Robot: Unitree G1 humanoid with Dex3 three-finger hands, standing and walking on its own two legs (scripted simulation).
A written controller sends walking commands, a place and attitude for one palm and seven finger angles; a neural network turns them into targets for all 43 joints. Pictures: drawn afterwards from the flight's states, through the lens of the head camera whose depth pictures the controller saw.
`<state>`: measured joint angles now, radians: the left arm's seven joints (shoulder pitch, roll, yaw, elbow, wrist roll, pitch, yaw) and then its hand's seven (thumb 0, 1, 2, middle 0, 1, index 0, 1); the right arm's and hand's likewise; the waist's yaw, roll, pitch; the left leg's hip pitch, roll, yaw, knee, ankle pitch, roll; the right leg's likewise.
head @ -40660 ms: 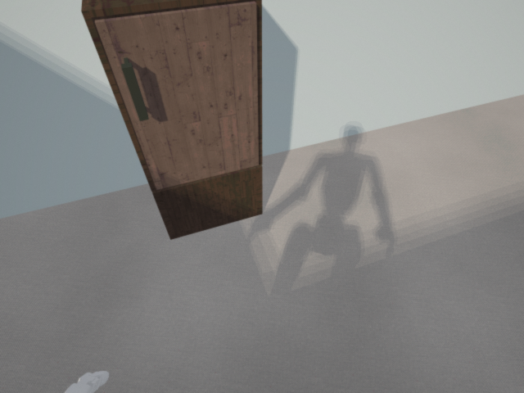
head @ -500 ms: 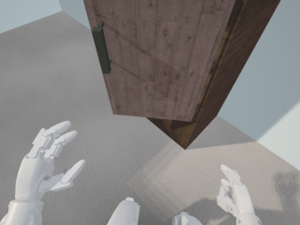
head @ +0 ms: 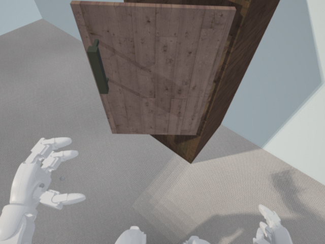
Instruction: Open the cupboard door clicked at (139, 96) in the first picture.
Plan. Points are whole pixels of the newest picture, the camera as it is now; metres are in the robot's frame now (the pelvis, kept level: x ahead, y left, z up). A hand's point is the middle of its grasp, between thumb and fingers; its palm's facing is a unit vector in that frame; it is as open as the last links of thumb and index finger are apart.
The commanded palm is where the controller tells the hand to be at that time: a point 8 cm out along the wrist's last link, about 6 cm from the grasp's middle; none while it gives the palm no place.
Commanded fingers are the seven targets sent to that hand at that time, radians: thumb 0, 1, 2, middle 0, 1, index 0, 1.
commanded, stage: raise the hand with hooked fingers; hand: left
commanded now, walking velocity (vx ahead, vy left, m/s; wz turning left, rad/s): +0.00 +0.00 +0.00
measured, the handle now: (100, 67) +0.58 +0.23 +0.07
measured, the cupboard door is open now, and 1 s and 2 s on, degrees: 38 38 38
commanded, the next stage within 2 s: move the hooked fingers beside the handle in 0.98 s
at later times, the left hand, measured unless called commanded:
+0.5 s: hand (29, 144) +0.30 +0.30 +0.09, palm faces +0.09 -1.00 -0.03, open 14.0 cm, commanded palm +0.26 +0.34 +0.09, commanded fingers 0.00 -0.50 0.30 -0.30 -1.20 -0.30 -1.20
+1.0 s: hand (37, 147) +0.29 +0.29 +0.09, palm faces +0.07 -1.00 -0.03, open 14.0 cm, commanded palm +0.26 +0.33 +0.09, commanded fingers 0.00 -0.50 0.30 -0.30 -1.20 -0.30 -1.20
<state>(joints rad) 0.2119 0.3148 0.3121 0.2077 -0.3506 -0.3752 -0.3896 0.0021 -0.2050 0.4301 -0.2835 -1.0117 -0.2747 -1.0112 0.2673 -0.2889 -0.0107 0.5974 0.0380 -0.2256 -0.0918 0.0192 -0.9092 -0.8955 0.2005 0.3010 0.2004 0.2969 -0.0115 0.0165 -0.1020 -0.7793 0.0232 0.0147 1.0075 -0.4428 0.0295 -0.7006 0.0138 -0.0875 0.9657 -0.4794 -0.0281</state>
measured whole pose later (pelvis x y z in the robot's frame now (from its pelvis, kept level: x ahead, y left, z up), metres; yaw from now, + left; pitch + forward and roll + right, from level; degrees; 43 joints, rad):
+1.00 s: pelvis +0.01 +0.01 +0.02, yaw +0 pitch +10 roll -2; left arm -0.04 0.40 0.42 0.42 -0.36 -0.27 -0.46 -0.01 -0.50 0.30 -0.30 -1.20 -0.30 -1.20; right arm 0.28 -0.27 0.05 0.57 0.04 -0.17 -0.08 0.02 -0.91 -0.90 0.20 0.30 0.20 0.30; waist 0.00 0.03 -0.09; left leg -0.66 0.01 0.02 0.88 -0.40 0.04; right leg -0.57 0.01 -0.08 0.82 -0.42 -0.01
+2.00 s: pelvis +0.01 +0.01 +0.01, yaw -2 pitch +16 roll -3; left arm -0.60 0.57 0.52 1.00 -0.21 -0.36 -0.46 -0.01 -0.50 0.30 -0.30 -1.20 -0.30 -1.20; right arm 0.34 -0.28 0.04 0.60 0.02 -0.04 -0.06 0.01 -0.91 -0.89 0.20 0.30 0.20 0.30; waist -0.09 0.01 -0.10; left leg -0.83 0.03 0.04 0.96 -0.42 0.05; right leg -0.75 0.03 -0.06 0.90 -0.43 -0.01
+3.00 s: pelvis +0.01 +0.02 -0.01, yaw -4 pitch +24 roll -5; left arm -0.90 0.77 0.57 1.21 -0.10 -0.34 -0.43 -0.01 -0.50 0.30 -0.30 -1.20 -0.29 -1.20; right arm 0.43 -0.29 0.06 0.60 -0.01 0.09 -0.03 0.01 -0.91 -0.89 0.20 0.30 0.20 0.30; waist -0.19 0.02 -0.09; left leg -1.00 0.06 0.02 1.04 -0.45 0.05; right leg -0.90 0.06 -0.07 0.92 -0.44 0.00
